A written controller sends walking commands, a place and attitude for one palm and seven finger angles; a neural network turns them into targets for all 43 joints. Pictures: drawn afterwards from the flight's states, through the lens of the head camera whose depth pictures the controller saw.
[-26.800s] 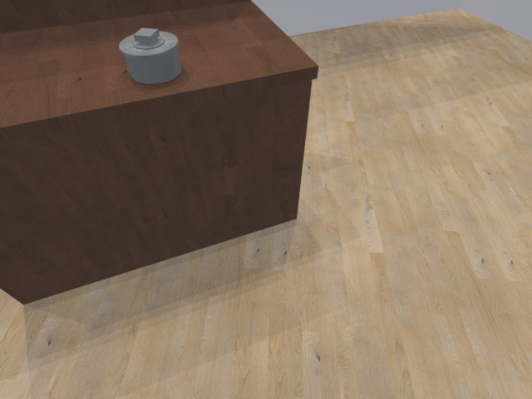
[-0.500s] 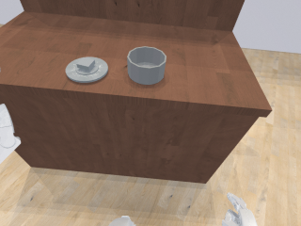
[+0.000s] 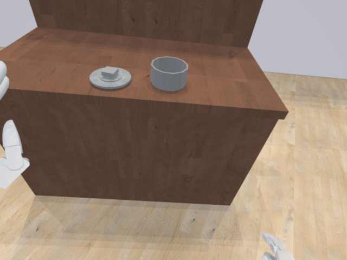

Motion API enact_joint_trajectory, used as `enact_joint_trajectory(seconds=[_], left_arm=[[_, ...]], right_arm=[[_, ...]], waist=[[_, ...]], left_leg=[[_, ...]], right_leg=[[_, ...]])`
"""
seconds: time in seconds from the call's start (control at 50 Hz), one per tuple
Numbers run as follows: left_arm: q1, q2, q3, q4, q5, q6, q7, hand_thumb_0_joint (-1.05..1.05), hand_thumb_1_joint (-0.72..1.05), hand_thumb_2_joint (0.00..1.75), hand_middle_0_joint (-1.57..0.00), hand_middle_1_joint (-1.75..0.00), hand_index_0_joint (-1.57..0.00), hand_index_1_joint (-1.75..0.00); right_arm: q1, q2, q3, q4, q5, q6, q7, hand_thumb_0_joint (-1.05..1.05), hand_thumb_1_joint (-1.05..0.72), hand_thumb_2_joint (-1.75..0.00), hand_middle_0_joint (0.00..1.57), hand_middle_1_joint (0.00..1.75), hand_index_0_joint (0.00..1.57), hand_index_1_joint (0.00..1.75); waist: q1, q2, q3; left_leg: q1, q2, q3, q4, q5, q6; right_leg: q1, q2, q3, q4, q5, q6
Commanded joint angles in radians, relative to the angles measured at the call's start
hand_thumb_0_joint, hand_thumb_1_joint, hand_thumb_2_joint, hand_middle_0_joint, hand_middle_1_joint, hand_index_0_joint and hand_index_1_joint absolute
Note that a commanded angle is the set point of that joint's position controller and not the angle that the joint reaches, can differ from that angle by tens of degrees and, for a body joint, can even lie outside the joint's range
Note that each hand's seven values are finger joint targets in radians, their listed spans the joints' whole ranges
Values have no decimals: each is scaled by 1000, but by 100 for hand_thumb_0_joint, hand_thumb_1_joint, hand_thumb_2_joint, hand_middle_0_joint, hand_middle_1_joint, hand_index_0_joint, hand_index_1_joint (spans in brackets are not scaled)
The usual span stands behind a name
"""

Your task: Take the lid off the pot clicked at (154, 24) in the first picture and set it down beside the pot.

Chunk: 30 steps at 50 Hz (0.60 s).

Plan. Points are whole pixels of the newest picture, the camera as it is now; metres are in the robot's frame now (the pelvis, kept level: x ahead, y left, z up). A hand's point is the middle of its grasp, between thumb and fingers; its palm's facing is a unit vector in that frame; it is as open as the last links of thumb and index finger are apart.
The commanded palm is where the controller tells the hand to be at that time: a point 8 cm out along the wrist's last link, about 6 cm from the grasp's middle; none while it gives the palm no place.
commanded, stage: stop stepping back and stand still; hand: left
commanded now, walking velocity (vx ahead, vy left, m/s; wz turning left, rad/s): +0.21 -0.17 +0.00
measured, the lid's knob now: (110, 71) +0.74 +0.30 +0.07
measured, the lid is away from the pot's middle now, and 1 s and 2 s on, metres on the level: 0.23 0.23 0.23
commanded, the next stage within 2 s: let the arm hang, fingers relaxed in 1.38 s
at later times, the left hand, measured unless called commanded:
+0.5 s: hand out of the picture +0.13 +0.26 +0.26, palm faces +0.49 -0.81 -0.33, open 7.4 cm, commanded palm +0.05 +0.29 +0.25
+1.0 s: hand out of the picture -0.09 +0.18 -0.16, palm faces +0.16 -0.96 -0.23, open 7.2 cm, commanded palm none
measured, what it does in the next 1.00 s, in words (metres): steps on the spot: right foot, then left foot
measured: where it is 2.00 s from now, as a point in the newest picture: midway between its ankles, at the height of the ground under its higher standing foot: outside the picture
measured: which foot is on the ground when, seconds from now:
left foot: down 0.00-0.20, up 0.22-0.38, down 0.40-1.00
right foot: down 0.00-0.00, up 0.02-0.20, down 0.22-1.00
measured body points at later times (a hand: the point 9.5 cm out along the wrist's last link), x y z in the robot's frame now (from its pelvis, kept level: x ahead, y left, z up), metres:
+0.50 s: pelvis -0.07 +0.01 +0.01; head -0.09 +0.02 +0.46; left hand +0.10 +0.30 +0.27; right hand +0.08 -0.23 -0.07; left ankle -0.02 +0.14 -0.72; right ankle -0.08 -0.09 -0.69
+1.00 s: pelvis -0.02 -0.01 +0.01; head +0.02 +0.00 +0.45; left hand -0.10 +0.23 -0.14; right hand +0.00 -0.25 -0.14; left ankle -0.05 +0.14 -0.71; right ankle -0.05 -0.10 -0.72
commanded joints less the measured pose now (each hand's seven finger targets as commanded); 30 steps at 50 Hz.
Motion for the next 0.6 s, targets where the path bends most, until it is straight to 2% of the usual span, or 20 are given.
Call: enact_joint_trajectory(seconds=[0.0, 0.08, 0.12, 0.14, 0.16, 0.18, 0.2, 0.22, 0.26, 0.32, 0.34, 0.36, 0.38, 0.4, 0.46, 0.5, 0.52, 0.54, 0.56, 0.58], left_arm=[[-332, 152, 85, 32, 7, -18, 30, 0, 90, 90, -20, -30, -20, -30], [-36, 139, 77, -33, 1, 0, 11, 0, 90, 90, -20, -30, -20, -30], [56, 153, 67, -178, 1, 0, 3, 0, 90, 90, -20, -30, -20, -30], [90, 188, 92, -218, 14, -2, 2, 0, 90, 90, -20, -30, -20, -30], [88, 209, 111, -238, 28, -6, -2, 0, 90, 90, -20, -30, -20, -30], [88, 243, 154, -233, 31, -6, 10, 0, 90, 90, -20, -30, -20, -30], [-46, 276, 184, -310, 7, -22, 2, 0, 90, 90, -20, -30, -20, -30], [-70, 276, 214, -213, 7, -29, 15, 0, 90, 90, -20, -30, -20, -30], [-133, 185, 143, -99, 6, -17, 25, 0, 90, 90, -20, -30, -20, -30], [-233, 137, 91, 33, 7, -19, 33, 0, 90, 90, -20, -30, -20, -30], [-255, 124, 77, 39, 2, -28, 37, 0, 90, 90, -20, -30, -20, -30], [-274, 118, 70, -4, -2, -42, 41, 0, 90, 90, -20, -30, -20, -30], [-269, 134, 77, -12, 2, -44, 41, 0, 90, 90, -20, -30, -20, -30], [-251, 156, 102, 0, -5, -36, 29, 0, 90, 90, -20, -30, -20, -30], [-54, 141, 99, -53, -2, -14, 13, 0, 90, 90, -20, -30, -20, -30], [34, 166, 122, -149, 6, -16, 17, 0, 90, 90, -20, -30, -20, -30], [-34, -171, -302, 858, 140, 164, -99, 0, 90, 90, -20, -30, -20, -30], [-28, -131, -314, 894, 143, 225, -111, 0, 90, 90, -20, -30, -20, -30], [-82, -107, -317, 915, 134, 219, -120, 0, 90, 90, -20, -30, -20, -30], [-138, -80, -310, 947, 127, 216, -130, 0, 90, 90, -20, -30, -20, -30]], right_arm=[[-143, -113, -41, -170, 19, -89, -11, 0, -90, -90, 20, 30, 20, 30], [-176, -83, -43, -192, 12, -97, 37, 0, -90, -90, 20, 30, 20, 30], [-188, -81, -34, -205, -7, -81, 40, 0, -90, -90, 20, 30, 20, 30], [-176, -84, -38, -202, -16, -68, 36, 0, -90, -90, 20, 30, 20, 30], [-142, -83, -47, -186, -18, -51, 33, 0, -90, -90, 20, 30, 20, 30], [-94, -82, -51, -164, -13, -44, 34, 0, -90, -90, 20, 30, 20, 30], [-95, -101, -44, -147, -26, -38, 33, 0, -90, -90, 20, 30, 20, 30], [-80, -82, -54, -130, -19, -54, 22, 0, -90, -90, 20, 30, 20, 30], [-106, -92, -68, -133, -5, -52, 4, 0, -90, -90, 20, 30, 20, 30], [-144, -85, -40, -107, 2, -63, -22, 0, -90, -90, 20, 30, 20, 30], [-142, -101, -37, -118, 8, -80, -27, 0, -90, -90, 20, 30, 20, 30], [-131, -123, -42, -138, 13, -95, -28, 0, -90, -90, 20, 30, 20, 30], [-129, -109, -40, -167, 16, -100, -22, 0, -90, -90, 20, 30, 20, 30], [-108, -90, -47, -155, 14, -109, -4, 0, -90, -90, 20, 30, 20, 30], [-164, -85, -45, -170, 15, -106, 34, 0, -90, -90, 20, 30, 20, 30], [-176, -89, -38, -185, 6, -91, 35, 0, -90, -90, 20, 30, 20, 30], [-162, -222, -120, 86, -24, -102, 72, 0, -90, -90, 20, 30, 20, 30], [-50, -105, -107, 55, -14, -44, 81, 0, -90, -90, 20, 30, 20, 30], [-30, -98, -97, 44, -16, -16, 82, 0, -90, -90, 20, 30, 20, 30], [-17, -81, -75, 21, -10, 7, 91, 0, -90, -90, 20, 30, 20, 30]], waist=[[-40, 361, 142], [-2, 202, 7], [0, 228, -45], [6, 144, -64], [-2, -29, -65], [-14, -164, -64], [-31, -103, -56], [-43, -107, -68], [-59, -102, 100], [-65, 18, 137], [-61, 137, 137], [-56, 331, 135], [-54, 345, 115], [-50, 192, 104], [-16, 161, 92], [-8, 220, 43], [-34, 8, 29], [-42, -215, -51], [-30, -294, -56], [-41, -251, -19]], left_leg=[[-170, 240, -481, -710, -620, 47], [-72, 171, -280, -614, -359, 60], [-101, 123, -184, -562, -277, 6], [-151, 72, -105, -428, -206, -9], [-174, -19, 43, -118, -93, -10], [-179, -64, 72, 200, -21, -9], [-161, -57, 79, 427, 16, -18], [-165, -4, 21, 478, -2, -8], [-24, 72, -21, 332, -22, 5], [208, 48, 79, -134, -41, 28], [207, 62, 4, -304, -148, 49], [248, 205, -279, -444, -270, 111], [212, 311, -496, -540, -279, 174], [133, 336, -543, -582, -373, 197], [-46, 277, -346, -565, -324, 155], [-156, 201, -173, -497, -335, 91], [-158, 66, -71, -73, -47, 20], [-146, 35, 78, 89, -66, -18], [-145, 24, 105, 212, -126, -19], [-125, 18, 125, 242, -133, -14]], right_leg=[[-62, 136, 17, 430, -164, -18], [108, 114, -22, 152, -160, -54], [325, 132, -49, -101, -143, -71], [428, 93, 10, -222, -116, -85], [392, -33, 130, -307, -87, -137], [248, -250, 395, -448, -117, -221], [126, -263, 291, -394, 142, -248], [48, -320, 364, -415, -148, -256], [-238, -298, 404, -471, -476, -228], [-255, -168, 167, -263, -402, -162], [-212, -81, 97, -114, -336, -125], [-266, 42, -2, 118, -235, -63], [-271, 104, -10, 355, -208, -37], [-243, 76, 80, 458, -172, -39], [-47, 20, 74, 234, -120, -45], [224, 69, -13, 24, -95, -45], [135, -73, 84, -112, 162, -67], [141, -208, 223, -147, 190, -131], [77, -275, 240, -208, 60, -182], [17, -290, 219, -216, 16, -185]])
